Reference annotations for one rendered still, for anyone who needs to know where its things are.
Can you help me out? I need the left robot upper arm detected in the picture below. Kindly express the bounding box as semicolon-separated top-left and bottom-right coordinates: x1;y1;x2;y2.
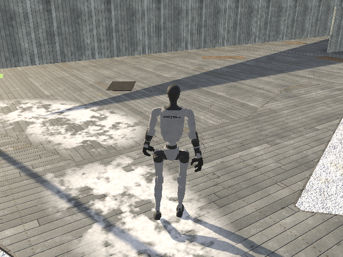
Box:
147;107;162;136

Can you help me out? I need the right robot thigh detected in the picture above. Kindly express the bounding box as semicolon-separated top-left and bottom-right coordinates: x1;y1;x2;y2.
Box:
177;149;190;185

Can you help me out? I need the robot right hand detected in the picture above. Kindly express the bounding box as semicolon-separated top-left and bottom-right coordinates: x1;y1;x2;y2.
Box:
191;157;203;172

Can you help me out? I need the right robot upper arm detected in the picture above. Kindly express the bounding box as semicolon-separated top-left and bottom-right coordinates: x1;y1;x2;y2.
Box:
184;108;197;139

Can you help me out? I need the humanoid robot head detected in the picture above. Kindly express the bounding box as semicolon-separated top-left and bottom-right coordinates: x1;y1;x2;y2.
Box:
164;85;182;110

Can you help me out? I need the robot left hand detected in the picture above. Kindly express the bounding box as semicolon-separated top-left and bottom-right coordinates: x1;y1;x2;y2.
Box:
143;146;155;156

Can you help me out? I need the left robot forearm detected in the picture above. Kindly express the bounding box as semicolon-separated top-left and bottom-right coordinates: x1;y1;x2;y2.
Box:
143;129;153;148

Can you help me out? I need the right robot forearm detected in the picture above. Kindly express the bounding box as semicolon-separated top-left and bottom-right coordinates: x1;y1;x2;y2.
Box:
191;132;202;158

